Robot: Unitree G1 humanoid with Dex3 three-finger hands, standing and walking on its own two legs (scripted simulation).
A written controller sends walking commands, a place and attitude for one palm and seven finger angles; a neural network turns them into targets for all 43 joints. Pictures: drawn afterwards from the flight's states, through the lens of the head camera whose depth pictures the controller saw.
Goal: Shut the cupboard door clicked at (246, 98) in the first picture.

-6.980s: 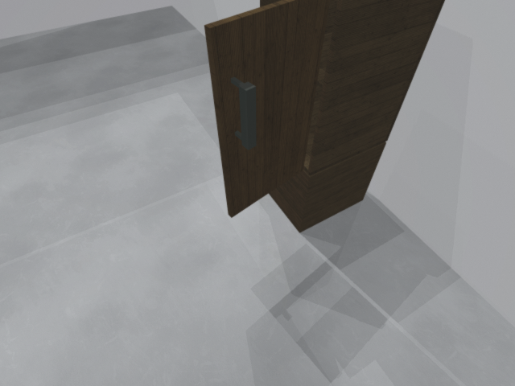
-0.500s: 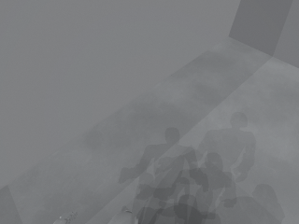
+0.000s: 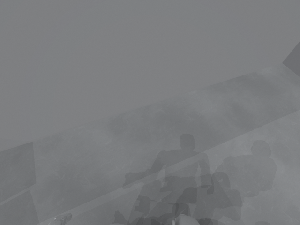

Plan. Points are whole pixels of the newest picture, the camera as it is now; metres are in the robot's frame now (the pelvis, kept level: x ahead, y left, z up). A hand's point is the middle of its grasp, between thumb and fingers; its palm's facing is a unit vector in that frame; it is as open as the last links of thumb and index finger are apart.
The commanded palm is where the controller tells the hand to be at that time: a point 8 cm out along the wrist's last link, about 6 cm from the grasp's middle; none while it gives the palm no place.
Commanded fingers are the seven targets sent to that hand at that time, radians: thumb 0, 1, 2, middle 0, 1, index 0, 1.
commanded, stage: walk to a spot facing it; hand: left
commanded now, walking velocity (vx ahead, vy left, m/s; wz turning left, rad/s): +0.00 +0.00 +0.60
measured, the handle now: out of the picture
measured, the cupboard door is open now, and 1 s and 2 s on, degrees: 100 100 100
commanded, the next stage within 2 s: none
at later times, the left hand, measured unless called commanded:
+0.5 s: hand out of the picture +0.00 +0.20 -0.19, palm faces +0.33 -0.92 -0.21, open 7.4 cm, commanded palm none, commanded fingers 0.00 0.90 0.90 -0.20 -0.30 -0.20 -0.30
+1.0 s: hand out of the picture +0.01 +0.16 -0.15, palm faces +0.57 -0.79 -0.25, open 7.4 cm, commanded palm none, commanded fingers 0.00 0.90 0.90 -0.20 -0.30 -0.20 -0.30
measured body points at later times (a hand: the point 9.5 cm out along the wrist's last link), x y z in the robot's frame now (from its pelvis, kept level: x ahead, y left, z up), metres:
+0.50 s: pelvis +0.01 -0.01 -0.01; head +0.06 +0.04 +0.43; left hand -0.02 +0.25 -0.18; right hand +0.19 -0.23 -0.14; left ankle -0.02 +0.09 -0.74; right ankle +0.01 -0.16 -0.69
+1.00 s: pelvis +0.04 -0.05 +0.00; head +0.09 -0.03 +0.45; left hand -0.02 +0.20 -0.13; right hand +0.25 -0.23 -0.15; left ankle -0.05 +0.05 -0.67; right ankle +0.09 -0.16 -0.74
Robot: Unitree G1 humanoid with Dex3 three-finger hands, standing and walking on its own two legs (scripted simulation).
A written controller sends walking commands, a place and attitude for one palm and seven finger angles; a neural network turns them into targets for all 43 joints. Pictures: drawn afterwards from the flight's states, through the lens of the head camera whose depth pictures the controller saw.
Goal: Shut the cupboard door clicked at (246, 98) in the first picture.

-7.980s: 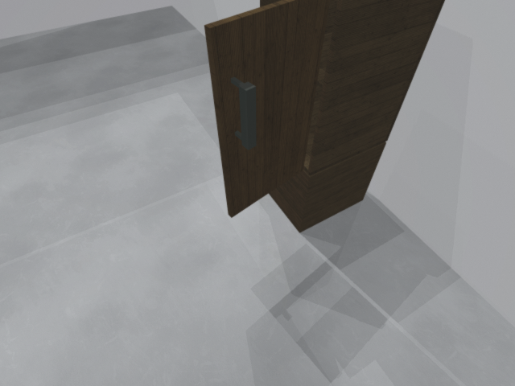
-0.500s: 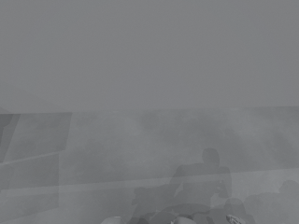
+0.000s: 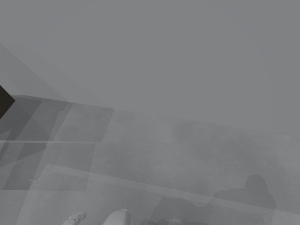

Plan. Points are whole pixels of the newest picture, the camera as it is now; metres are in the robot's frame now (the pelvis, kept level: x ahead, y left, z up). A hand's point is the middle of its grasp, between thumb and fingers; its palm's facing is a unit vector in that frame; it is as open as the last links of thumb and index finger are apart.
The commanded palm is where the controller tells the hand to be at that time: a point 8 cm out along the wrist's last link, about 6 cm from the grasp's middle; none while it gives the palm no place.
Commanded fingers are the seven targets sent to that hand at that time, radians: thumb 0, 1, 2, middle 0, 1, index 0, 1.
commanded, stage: walk to a spot facing it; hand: left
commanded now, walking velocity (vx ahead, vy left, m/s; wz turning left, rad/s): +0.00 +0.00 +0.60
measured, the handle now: out of the picture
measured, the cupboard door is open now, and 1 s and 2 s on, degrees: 100 100 100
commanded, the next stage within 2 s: none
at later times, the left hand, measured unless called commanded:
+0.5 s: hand out of the picture +0.10 +0.23 -0.16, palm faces +0.28 -0.92 -0.26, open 7.4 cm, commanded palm none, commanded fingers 0.00 0.90 0.90 -0.20 -0.30 -0.20 -0.30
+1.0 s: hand out of the picture +0.05 +0.22 -0.19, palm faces +0.62 -0.76 -0.18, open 7.4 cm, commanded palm none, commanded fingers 0.00 0.90 0.90 -0.20 -0.30 -0.20 -0.30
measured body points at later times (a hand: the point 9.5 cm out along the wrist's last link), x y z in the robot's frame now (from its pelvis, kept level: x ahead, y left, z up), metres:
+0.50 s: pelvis +0.06 -0.01 -0.01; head +0.10 +0.00 +0.44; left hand +0.09 +0.28 -0.14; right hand +0.17 -0.24 -0.16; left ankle +0.00 +0.13 -0.74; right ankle +0.13 -0.12 -0.74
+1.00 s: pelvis +0.20 +0.10 -0.02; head +0.23 +0.15 +0.43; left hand +0.02 +0.26 -0.18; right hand +0.47 -0.01 -0.13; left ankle +0.19 +0.19 -0.74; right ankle +0.19 -0.08 -0.65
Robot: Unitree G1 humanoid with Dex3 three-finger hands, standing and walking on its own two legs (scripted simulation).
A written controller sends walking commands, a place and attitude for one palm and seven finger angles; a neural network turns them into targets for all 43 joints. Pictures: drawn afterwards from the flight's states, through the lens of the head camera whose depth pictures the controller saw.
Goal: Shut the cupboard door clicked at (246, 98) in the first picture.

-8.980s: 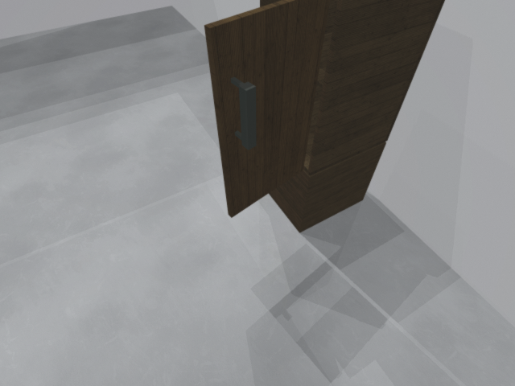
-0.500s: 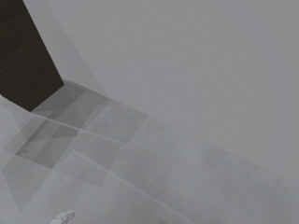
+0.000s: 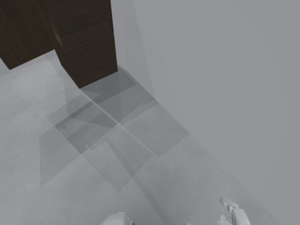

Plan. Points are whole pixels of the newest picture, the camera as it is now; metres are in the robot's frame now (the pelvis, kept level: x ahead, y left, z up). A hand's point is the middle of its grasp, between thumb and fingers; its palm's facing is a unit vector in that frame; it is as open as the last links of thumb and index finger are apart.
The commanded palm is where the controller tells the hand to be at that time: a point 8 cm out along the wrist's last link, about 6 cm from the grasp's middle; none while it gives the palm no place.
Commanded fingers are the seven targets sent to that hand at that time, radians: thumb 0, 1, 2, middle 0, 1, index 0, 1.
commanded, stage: walk to a spot facing it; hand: left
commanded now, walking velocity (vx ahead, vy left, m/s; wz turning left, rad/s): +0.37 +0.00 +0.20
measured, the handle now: out of the picture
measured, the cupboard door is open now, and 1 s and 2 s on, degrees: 100 100 100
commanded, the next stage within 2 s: turn to face it in 1.12 s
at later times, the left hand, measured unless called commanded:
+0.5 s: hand (119, 160) +0.31 +0.13 -0.14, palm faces +0.10 -0.98 -0.18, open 7.4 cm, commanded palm none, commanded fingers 0.00 0.90 0.90 -0.20 -0.30 -0.20 -0.30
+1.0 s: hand (103, 150) +0.36 +0.20 -0.17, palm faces +0.32 -0.94 -0.11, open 7.4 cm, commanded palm none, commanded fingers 0.00 0.90 0.90 -0.20 -0.30 -0.20 -0.30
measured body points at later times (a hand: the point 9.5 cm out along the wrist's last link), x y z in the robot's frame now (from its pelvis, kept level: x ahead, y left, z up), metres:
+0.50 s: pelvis +0.22 -0.05 +0.01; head +0.25 -0.06 +0.46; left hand +0.31 +0.18 -0.12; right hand +0.19 -0.29 -0.14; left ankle +0.15 +0.07 -0.64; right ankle +0.25 -0.14 -0.72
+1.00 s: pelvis +0.43 +0.05 +0.01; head +0.45 +0.09 +0.46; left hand +0.34 +0.25 -0.16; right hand +0.59 -0.15 -0.12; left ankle +0.46 +0.12 -0.72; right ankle +0.43 -0.11 -0.63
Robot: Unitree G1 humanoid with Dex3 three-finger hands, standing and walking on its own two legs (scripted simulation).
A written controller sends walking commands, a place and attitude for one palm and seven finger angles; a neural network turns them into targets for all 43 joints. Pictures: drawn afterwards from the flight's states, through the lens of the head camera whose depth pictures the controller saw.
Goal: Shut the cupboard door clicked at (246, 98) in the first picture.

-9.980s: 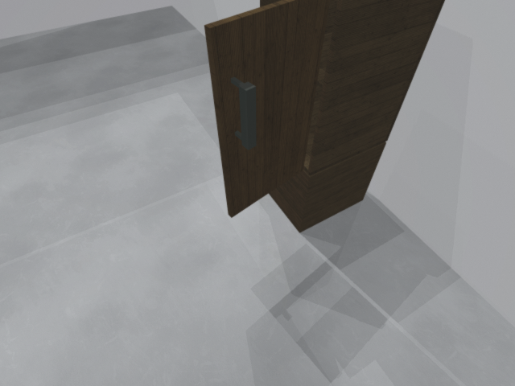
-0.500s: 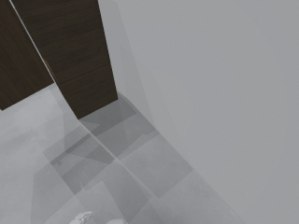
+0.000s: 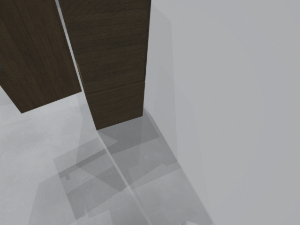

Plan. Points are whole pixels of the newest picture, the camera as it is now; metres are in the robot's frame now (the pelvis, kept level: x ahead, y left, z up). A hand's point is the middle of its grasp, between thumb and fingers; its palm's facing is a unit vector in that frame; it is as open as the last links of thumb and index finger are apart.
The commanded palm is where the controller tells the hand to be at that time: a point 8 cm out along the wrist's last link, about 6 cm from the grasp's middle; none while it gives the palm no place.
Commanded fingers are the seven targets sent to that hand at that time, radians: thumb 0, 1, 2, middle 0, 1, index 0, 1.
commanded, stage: walk to a spot facing it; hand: left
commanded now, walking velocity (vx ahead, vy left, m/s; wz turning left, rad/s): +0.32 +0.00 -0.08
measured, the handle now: out of the picture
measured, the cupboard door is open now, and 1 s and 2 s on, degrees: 100 100 100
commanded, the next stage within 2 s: turn to face it in 0.12 s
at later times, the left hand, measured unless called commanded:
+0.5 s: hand (120, 165) +0.33 +0.13 -0.16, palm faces +0.03 -0.99 -0.16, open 7.4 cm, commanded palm none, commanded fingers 0.00 0.90 0.90 -0.20 -0.30 -0.20 -0.30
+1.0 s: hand (75, 190) +0.22 +0.26 -0.17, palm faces +0.40 -0.88 -0.25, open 7.4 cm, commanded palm none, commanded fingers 0.00 0.90 0.90 -0.20 -0.30 -0.20 -0.30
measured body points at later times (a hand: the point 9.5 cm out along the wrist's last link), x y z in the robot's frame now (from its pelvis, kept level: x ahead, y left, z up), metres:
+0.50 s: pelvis +0.19 -0.03 -0.01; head +0.23 -0.03 +0.44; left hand +0.32 +0.18 -0.15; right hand +0.12 -0.25 -0.16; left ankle +0.10 +0.06 -0.65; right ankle +0.26 -0.14 -0.73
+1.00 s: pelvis +0.24 +0.02 +0.01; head +0.27 +0.07 +0.45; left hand +0.20 +0.31 -0.15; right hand +0.43 -0.18 -0.11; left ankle +0.24 +0.10 -0.73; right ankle +0.28 -0.15 -0.65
